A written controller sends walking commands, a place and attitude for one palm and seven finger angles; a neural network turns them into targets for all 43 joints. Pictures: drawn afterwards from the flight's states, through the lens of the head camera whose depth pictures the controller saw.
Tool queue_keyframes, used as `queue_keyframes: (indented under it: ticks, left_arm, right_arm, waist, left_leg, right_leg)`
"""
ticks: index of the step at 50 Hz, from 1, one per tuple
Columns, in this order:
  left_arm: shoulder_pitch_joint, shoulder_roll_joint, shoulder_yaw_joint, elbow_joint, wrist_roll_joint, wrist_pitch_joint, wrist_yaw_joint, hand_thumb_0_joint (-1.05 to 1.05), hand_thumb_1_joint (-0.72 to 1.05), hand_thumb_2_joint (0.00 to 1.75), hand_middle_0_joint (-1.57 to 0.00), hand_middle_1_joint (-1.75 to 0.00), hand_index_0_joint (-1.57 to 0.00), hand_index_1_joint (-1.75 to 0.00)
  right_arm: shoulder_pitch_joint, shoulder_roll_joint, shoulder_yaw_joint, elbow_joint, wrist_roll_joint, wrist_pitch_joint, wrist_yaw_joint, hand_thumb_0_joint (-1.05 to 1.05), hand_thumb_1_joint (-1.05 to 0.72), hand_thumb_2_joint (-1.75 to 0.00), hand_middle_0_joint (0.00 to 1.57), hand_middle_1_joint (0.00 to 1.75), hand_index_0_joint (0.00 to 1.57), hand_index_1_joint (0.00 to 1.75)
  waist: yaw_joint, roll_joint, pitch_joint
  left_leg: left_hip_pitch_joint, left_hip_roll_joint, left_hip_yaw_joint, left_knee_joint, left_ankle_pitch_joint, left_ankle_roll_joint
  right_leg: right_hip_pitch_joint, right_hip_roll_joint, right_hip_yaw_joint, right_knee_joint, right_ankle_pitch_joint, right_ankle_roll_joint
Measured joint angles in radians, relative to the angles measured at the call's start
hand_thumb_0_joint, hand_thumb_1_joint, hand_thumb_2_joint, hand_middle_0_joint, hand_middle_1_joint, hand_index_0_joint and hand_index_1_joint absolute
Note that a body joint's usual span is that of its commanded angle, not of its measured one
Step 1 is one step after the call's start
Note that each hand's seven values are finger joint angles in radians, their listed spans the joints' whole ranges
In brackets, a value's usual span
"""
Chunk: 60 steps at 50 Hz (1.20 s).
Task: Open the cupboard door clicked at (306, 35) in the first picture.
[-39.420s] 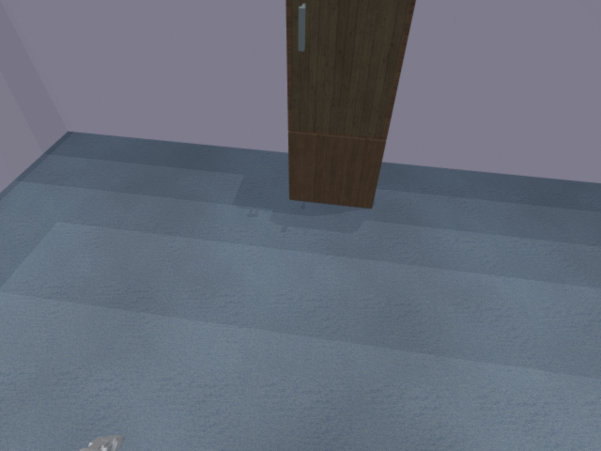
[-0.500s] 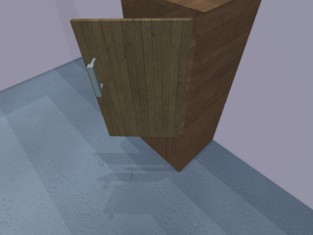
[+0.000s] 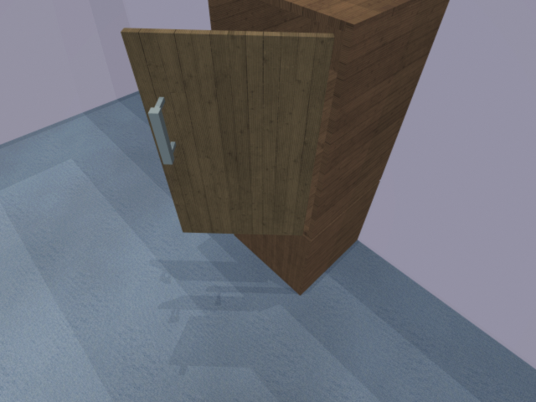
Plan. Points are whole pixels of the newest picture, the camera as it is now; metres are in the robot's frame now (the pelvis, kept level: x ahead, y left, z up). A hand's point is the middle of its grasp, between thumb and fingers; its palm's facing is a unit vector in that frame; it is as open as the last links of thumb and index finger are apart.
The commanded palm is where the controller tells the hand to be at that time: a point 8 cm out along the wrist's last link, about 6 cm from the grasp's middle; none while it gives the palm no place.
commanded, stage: shuffle to correct the standing spot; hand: left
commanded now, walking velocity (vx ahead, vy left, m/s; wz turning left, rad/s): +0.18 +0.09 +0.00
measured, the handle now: (164, 131) +0.61 +0.26 +0.06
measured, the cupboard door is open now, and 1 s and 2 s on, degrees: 44 44 44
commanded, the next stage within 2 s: come to a stop and stand still in 0.20 s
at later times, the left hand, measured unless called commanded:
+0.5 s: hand out of the picture +0.13 +0.20 -0.17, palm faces +0.03 -0.97 -0.22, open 7.3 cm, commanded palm none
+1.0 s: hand out of the picture +0.12 +0.23 -0.18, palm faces +0.05 -0.97 -0.22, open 7.3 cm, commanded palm none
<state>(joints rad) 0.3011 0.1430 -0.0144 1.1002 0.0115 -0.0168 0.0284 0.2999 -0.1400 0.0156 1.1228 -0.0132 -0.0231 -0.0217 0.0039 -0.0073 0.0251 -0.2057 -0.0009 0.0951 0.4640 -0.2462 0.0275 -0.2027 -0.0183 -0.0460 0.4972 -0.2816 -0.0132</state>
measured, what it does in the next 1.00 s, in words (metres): steps on the spot: right foot, then left foot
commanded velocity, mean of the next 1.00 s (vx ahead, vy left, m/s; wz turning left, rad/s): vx -0.02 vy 0.04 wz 0.00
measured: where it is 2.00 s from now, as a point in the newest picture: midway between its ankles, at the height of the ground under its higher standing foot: outside the picture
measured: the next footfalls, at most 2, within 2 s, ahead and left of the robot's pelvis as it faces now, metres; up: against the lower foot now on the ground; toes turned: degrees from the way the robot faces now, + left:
right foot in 0.56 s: +0.18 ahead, -0.09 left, +0.00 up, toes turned -1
left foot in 0.90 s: +0.12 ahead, +0.14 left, +0.00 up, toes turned +3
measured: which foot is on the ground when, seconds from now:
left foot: down 0.00-0.58, up 0.60-0.88, down 0.90-1.00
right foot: down 0.00-0.26, up 0.28-0.54, down 0.56-1.00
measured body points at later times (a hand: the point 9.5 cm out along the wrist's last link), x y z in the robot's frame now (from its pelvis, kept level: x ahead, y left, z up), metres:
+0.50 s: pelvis +0.08 +0.02 +0.00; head +0.13 +0.02 +0.45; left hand +0.13 +0.26 -0.15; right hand +0.03 -0.18 -0.16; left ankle +0.00 +0.10 -0.74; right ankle +0.12 -0.10 -0.71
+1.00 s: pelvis +0.07 +0.04 -0.02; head +0.06 +0.05 +0.43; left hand +0.11 +0.28 -0.17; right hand +0.16 -0.20 -0.15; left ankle +0.08 +0.14 -0.74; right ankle +0.14 -0.09 -0.74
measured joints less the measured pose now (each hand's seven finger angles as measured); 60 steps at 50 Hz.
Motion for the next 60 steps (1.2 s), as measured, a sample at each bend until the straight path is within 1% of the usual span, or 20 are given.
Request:
queue_keyframes:
  ticks: [8, 12, 14, 16, 19, 21, 23, 26, 28, 30, 33, 36, 40, 44, 45, 46, 48, 53, 57, 60]
  left_arm:
    - [0.053, -0.011, 0.019, -0.006, 0.007, 0.002, -0.011, 0.0, 0.9, 0.9, -0.2, -0.3, -0.2, -0.3]
    - [0.08, -0.001, 0.034, 0.0, 0.009, 0.002, -0.011, 0.0, 0.9, 0.9, -0.2, -0.3, -0.2, -0.3]
    - [0.08, 0.002, 0.037, 0.009, 0.011, 0.009, -0.012, 0.0, 0.9, 0.9, -0.2, -0.3, -0.2, -0.3]
    - [0.062, 0.001, 0.035, 0.017, 0.012, 0.017, -0.011, 0.0, 0.9, 0.9, -0.2, -0.3, -0.2, -0.3]
    - [0.011, 0.004, 0.039, 0.005, 0.009, 0.018, -0.012, 0.0, 0.9, 0.9, -0.2, -0.3, -0.2, -0.3]
    - [-0.034, 0.009, 0.041, -0.018, 0.008, 0.018, -0.006, 0.01, 0.91, 0.9, -0.2, -0.3, -0.2, -0.3]
    - [-0.078, 0.021, 0.046, -0.042, 0.005, 0.018, 0.0, 0.01, 0.92, 0.9, -0.2, -0.3, -0.2, -0.3]
    - [-0.129, 0.034, 0.046, -0.08, 0.003, 0.011, 0.002, 0.01, 0.93, 0.9, -0.19, -0.3, -0.2, -0.3]
    - [-0.146, 0.04, 0.047, -0.102, 0.005, 0.001, 0.002, 0.01, 0.93, 0.9, -0.19, -0.3, -0.2, -0.3]
    - [-0.157, 0.04, 0.047, -0.113, 0.008, -0.011, 0.006, 0.0, 0.92, 0.9, -0.19, -0.3, -0.2, -0.3]
    - [-0.173, 0.034, 0.043, -0.126, 0.009, -0.016, 0.012, 0.0, 0.91, 0.9, -0.19, -0.3, -0.2, -0.3]
    - [-0.172, 0.023, 0.041, -0.134, 0.012, 0.003, 0.015, 0.0, 0.91, 0.9, -0.2, -0.3, -0.2, -0.3]
    - [-0.151, 0.019, 0.047, -0.142, 0.017, 0.024, 0.009, 0.0, 0.91, 0.9, -0.2, -0.3, -0.2, -0.3]
    - [-0.119, 0.04, 0.054, -0.147, 0.018, 0.037, 0.001, 0.0, 0.92, 0.9, -0.2, -0.3, -0.2, -0.3]
    - [-0.108, 0.046, 0.044, -0.149, 0.015, 0.041, 0.002, 0.0, 0.92, 0.9, -0.2, -0.3, -0.2, -0.3]
    - [-0.098, 0.054, 0.033, -0.155, 0.012, 0.048, 0.001, 0.0, 0.91, 0.9, -0.2, -0.3, -0.2, -0.3]
    - [-0.067, 0.065, 0.031, -0.163, 0.01, 0.058, 0.001, 0.0, 0.91, 0.9, -0.2, -0.3, -0.2, -0.3]
    - [0.029, 0.067, 0.024, -0.177, 0.02, 0.067, -0.009, 0.0, 0.91, 0.9, -0.2, -0.3, -0.2, -0.3]
    - [0.065, 0.076, 0.027, -0.175, 0.02, 0.059, -0.011, 0.0, 0.91, 0.9, -0.2, -0.3, -0.2, -0.3]
    - [0.079, 0.078, 0.028, -0.169, 0.019, 0.057, -0.013, 0.0, 0.9, 0.9, -0.2, -0.3, -0.2, -0.3]
  right_arm:
    - [0.026, -0.012, -0.013, -0.012, -0.007, 0.017, 0.012, 0.0, -0.91, -0.9, 0.2, 0.3, 0.2, 0.29]
    - [0.029, -0.002, -0.014, -0.017, -0.005, 0.002, 0.011, 0.0, -0.91, -0.9, 0.2, 0.3, 0.2, 0.29]
    - [0.031, 0.002, -0.013, -0.028, -0.008, -0.02, 0.006, 0.0, -0.91, -0.9, 0.2, 0.3, 0.2, 0.29]
    - [0.039, 0.003, -0.011, -0.039, -0.009, -0.04, -0.006, 0.0, -0.91, -0.9, 0.2, 0.3, 0.2, 0.29]
    - [0.061, 0.012, -0.006, -0.04, -0.012, -0.048, -0.016, 0.0, -0.91, -0.9, 0.2, 0.3, 0.2, 0.29]
    - [0.073, 0.022, 0.0, -0.029, -0.01, -0.043, -0.02, 0.0, -0.91, -0.9, 0.2, 0.3, 0.2, 0.29]
    - [0.076, 0.032, 0.005, -0.017, -0.008, -0.033, -0.021, 0.0, -0.91, -0.9, 0.2, 0.3, 0.2, 0.29]
    - [0.069, 0.037, -0.002, -0.009, -0.003, -0.017, -0.02, 0.0, -0.9, -0.9, 0.2, 0.3, 0.2, 0.3]
    - [0.067, 0.035, -0.012, -0.012, 0.002, -0.007, -0.019, 0.0, -0.9, -0.9, 0.2, 0.3, 0.21, 0.3]
    - [0.048, 0.023, -0.027, -0.019, 0.008, 0.008, -0.016, 0.0, -0.9, -0.9, 0.2, 0.3, 0.21, 0.3]
    - [-0.004, 0.003, -0.048, -0.04, 0.015, 0.03, -0.019, 0.01, -0.9, -0.9, 0.2, 0.3, 0.21, 0.3]
    - [-0.065, -0.016, -0.062, -0.065, 0.013, 0.047, -0.013, 0.01, -0.91, -0.9, 0.2, 0.3, 0.2, 0.3]
    - [-0.121, -0.03, -0.069, -0.107, 0.006, 0.052, 0.0, 0.0, -0.91, -0.9, 0.2, 0.3, 0.2, 0.29]
    - [-0.136, -0.031, -0.064, -0.139, 0.004, 0.037, 0.005, 0.0, -0.91, -0.9, 0.2, 0.3, 0.2, 0.29]
    - [-0.129, -0.039, -0.057, -0.158, 0.001, 0.038, 0.01, 0.0, -0.91, -0.9, 0.2, 0.3, 0.2, 0.29]
    - [-0.12, -0.043, -0.055, -0.179, -0.005, 0.037, 0.013, 0.0, -0.91, -0.9, 0.2, 0.3, 0.2, 0.29]
    - [-0.1, -0.043, -0.053, -0.209, -0.015, 0.044, 0.01, 0.0, -0.91, -0.9, 0.2, 0.3, 0.2, 0.29]
    - [-0.058, -0.061, -0.053, -0.266, -0.015, 0.054, 0.004, 0.0, -0.91, -0.9, 0.2, 0.3, 0.2, 0.3]
    - [-0.045, -0.059, -0.045, -0.276, -0.01, 0.046, 0.01, 0.01, -0.9, -0.9, 0.2, 0.3, 0.2, 0.3]
    - [-0.038, -0.058, -0.04, -0.27, -0.008, 0.045, 0.017, 0.01, -0.9, -0.9, 0.2, 0.3, 0.2, 0.3]
  waist:
    - [0.012, 0.006, -0.018]
    - [0.019, -0.028, -0.015]
    - [0.018, -0.039, -0.01]
    - [0.005, -0.026, 0.001]
    - [-0.016, -0.004, 0.016]
    - [-0.018, 0.003, 0.028]
    - [-0.017, 0.008, 0.042]
    - [-0.016, 0.015, 0.065]
    - [-0.014, 0.018, 0.071]
    - [-0.015, 0.031, 0.072]
    - [-0.021, 0.029, 0.083]
    - [-0.015, 0.017, 0.082]
    - [-0.003, -0.011, 0.062]
    - [0.012, -0.037, 0.039]
    - [0.005, -0.027, 0.037]
    - [-0.005, -0.023, 0.033]
    - [-0.002, -0.03, 0.017]
    - [0.004, 0.016, -0.045]
    - [0.015, 0.031, -0.044]
    - [0.019, 0.043, -0.038]
  left_leg:
    - [-0.037, 0.012, -0.019, 0.115, -0.09, 0.004]
    - [-0.019, -0.006, -0.008, 0.12, -0.124, 0.018]
    - [-0.004, -0.016, 0.008, 0.11, -0.134, 0.029]
    - [0.019, -0.016, 0.013, 0.086, -0.135, 0.041]
    - [0.063, -0.019, 0.002, 0.021, -0.113, 0.042]
    - [0.091, -0.023, -0.006, -0.025, -0.095, 0.038]
    - [0.111, -0.025, -0.012, -0.053, -0.087, 0.031]
    - [0.128, -0.029, -0.015, -0.049, -0.102, 0.02]
    - [0.125, -0.03, -0.014, -0.003, -0.137, 0.011]
    - [0.07, -0.018, -0.018, 0.122, -0.169, 0.001]
    - [-0.066, -0.028, -0.06, 0.423, -0.308, -0.018]
    - [-0.158, -0.015, -0.08, 0.551, -0.304, -0.034]
    - [-0.192, 0.01, -0.076, 0.49, -0.238, -0.052]
    - [-0.123, 0.015, -0.055, 0.27, -0.14, -0.052]
    - [-0.085, 0.018, -0.062, 0.182, -0.101, -0.047]
    - [-0.084, 0.015, -0.071, 0.161, -0.059, -0.027]
    - [-0.09, 0.002, -0.061, 0.197, -0.076, -0.008]
    - [-0.076, -0.007, -0.033, 0.218, -0.114, 0.014]
    - [-0.064, -0.02, -0.018, 0.211, -0.109, 0.021]
    - [-0.058, -0.023, -0.013, 0.187, -0.094, 0.023]
  right_leg:
    - [0.001, 0.008, -0.017, 0.046, -0.062, 0.0]
    - [0.008, -0.01, -0.006, 0.069, -0.098, 0.01]
    - [-0.029, -0.021, -0.003, 0.166, -0.151, -0.009]
    - [-0.103, -0.013, -0.008, 0.358, -0.234, -0.02]
    - [-0.198, -0.015, -0.026, 0.51, -0.236, -0.02]
    - [-0.232, -0.022, -0.029, 0.476, -0.178, -0.01]
    - [-0.238, -0.026, -0.028, 0.376, -0.101, -0.003]
    - [-0.208, -0.026, -0.027, 0.204, 0.002, -0.001]
    - [-0.167, -0.024, -0.034, 0.099, 0.112, -0.004]
    - [-0.16, -0.016, -0.038, 0.106, 0.063, -0.017]
    - [-0.157, -0.027, -0.045, 0.126, 0.018, -0.033]
    - [-0.145, -0.032, -0.044, 0.099, 0.041, -0.029]
    - [-0.152, -0.036, -0.036, 0.078, 0.066, -0.022]
    - [-0.171, -0.036, -0.029, 0.095, 0.073, -0.007]
    - [-0.173, -0.031, -0.038, 0.109, 0.068, 0.0]
    - [-0.18, -0.034, -0.047, 0.131, 0.055, 0.006]
    - [-0.183, -0.039, -0.026, 0.155, 0.029, 0.008]
    - [-0.172, -0.036, 0.015, 0.16, 0.014, 0.008]
    - [-0.167, -0.044, 0.04, 0.155, 0.057, 0.036]
    - [-0.166, -0.044, 0.046, 0.141, 0.06, 0.036]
